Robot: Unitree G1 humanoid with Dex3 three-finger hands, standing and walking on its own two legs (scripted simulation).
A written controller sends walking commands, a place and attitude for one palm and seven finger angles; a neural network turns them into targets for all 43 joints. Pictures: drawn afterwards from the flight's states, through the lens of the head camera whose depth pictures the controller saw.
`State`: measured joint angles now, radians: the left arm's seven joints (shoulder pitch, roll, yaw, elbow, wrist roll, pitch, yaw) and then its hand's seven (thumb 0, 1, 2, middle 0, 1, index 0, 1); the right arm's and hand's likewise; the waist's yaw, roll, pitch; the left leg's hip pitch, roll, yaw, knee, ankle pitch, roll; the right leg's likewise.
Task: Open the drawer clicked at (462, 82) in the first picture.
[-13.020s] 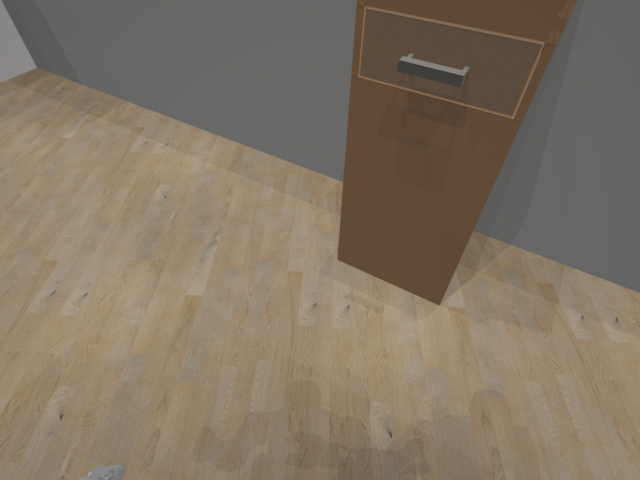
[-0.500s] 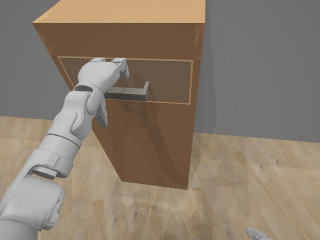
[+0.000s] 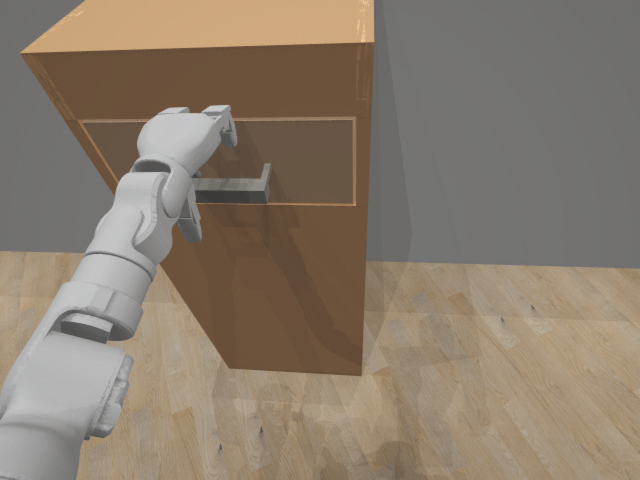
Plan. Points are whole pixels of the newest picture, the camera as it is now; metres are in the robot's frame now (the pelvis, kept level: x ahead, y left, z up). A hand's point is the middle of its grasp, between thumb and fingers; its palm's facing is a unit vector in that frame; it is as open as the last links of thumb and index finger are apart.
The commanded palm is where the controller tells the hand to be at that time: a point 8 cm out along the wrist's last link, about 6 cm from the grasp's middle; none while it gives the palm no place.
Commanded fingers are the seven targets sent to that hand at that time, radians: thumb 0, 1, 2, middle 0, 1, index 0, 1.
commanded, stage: move the hooked fingers above the handle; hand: left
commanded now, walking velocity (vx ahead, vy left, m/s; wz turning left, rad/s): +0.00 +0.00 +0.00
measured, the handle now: (221, 180) +0.51 +0.16 +0.10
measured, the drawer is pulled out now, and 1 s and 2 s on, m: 0.00 0.00 0.00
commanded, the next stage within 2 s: lower the fingers behind the handle in 0.46 s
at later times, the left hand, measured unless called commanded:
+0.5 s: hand (196, 171) +0.46 +0.16 +0.16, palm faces -0.02 -0.02 -1.00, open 13.9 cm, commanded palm +0.44 +0.17 +0.22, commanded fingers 0.00 -0.50 0.30 -0.30 -1.20 -0.30 -1.20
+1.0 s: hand (202, 191) +0.46 +0.17 +0.13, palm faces -0.01 -0.04 -1.00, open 13.9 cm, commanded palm +0.44 +0.18 +0.19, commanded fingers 0.00 -0.50 0.30 -0.30 -1.20 -0.30 -1.20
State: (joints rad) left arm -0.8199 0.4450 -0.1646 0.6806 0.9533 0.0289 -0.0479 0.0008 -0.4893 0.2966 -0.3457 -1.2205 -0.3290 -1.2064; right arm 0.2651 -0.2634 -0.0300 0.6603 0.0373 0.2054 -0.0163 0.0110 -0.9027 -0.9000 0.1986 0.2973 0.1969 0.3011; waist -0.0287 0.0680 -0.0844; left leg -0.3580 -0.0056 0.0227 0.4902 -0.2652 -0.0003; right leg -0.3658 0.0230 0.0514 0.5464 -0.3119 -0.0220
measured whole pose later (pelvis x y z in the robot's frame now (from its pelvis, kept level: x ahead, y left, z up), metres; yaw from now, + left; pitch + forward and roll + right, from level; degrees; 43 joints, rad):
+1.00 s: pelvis +0.00 +0.01 +0.00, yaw +1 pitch +9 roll +1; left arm -0.80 0.41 -0.19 0.71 0.96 0.00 0.00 0.00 -0.49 0.30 -0.32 -1.20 -0.32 -1.20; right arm 0.25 -0.25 -0.04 0.66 0.03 0.20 -0.01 0.01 -0.90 -0.90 0.20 0.30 0.20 0.30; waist -0.02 0.05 -0.10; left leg -0.40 -0.01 0.01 0.53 -0.29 0.01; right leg -0.39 0.02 0.04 0.57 -0.33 -0.02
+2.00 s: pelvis +0.00 +0.00 -0.01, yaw +1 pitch +12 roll +0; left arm -0.82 0.38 -0.17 0.88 1.03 -0.02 0.16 0.00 -0.49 0.30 -0.32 -1.20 -0.32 -1.20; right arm 0.28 -0.25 -0.06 0.67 0.02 0.17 -0.02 0.01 -0.90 -0.90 0.20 0.30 0.20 0.30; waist -0.07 0.04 -0.12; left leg -0.52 0.00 0.01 0.62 -0.32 0.00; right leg -0.50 0.03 0.03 0.64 -0.35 -0.02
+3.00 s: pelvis +0.00 +0.01 -0.01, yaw +1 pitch +12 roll +0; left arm -0.79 0.39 -0.18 0.85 1.02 -0.02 0.14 0.00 0.66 0.79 -0.35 -1.35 -0.40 -1.34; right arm 0.28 -0.25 -0.06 0.66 0.02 0.17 -0.03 0.01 -0.90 -0.90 0.20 0.30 0.20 0.30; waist -0.06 0.05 -0.11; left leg -0.50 0.00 0.01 0.63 -0.32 0.01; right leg -0.48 0.03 0.03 0.63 -0.35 -0.01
